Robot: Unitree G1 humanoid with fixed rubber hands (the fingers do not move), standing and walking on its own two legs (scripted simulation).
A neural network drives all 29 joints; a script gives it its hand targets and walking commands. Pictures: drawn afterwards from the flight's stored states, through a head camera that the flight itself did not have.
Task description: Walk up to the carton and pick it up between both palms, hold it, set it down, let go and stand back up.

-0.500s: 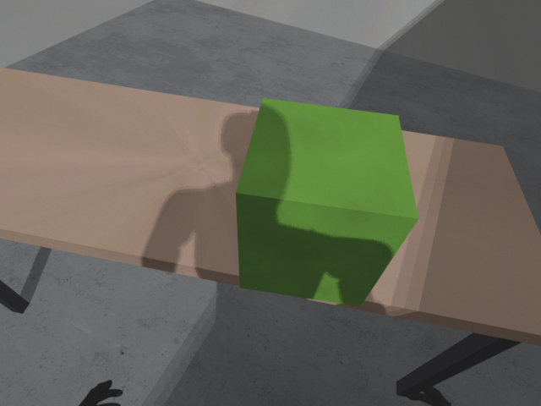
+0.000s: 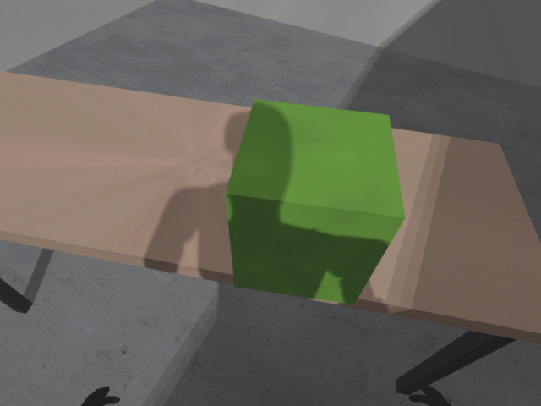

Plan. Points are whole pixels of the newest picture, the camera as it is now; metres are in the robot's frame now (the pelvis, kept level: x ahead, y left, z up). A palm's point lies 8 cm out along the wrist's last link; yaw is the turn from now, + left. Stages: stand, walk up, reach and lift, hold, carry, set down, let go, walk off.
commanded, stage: walk up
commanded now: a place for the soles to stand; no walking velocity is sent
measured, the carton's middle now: (306, 206) +0.41 -0.05 +0.05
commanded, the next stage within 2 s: none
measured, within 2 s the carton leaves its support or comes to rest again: neither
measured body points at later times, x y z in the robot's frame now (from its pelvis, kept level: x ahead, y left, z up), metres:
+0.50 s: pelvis +0.00 -0.01 +0.00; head +0.02 +0.00 +0.45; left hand +0.11 +0.28 -0.12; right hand +0.11 -0.28 -0.13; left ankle +0.02 +0.11 -0.74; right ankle +0.03 -0.13 -0.74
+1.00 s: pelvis +0.00 -0.01 +0.00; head +0.03 -0.01 +0.45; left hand +0.11 +0.28 -0.12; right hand +0.11 -0.29 -0.13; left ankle +0.02 +0.11 -0.74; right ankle +0.03 -0.13 -0.74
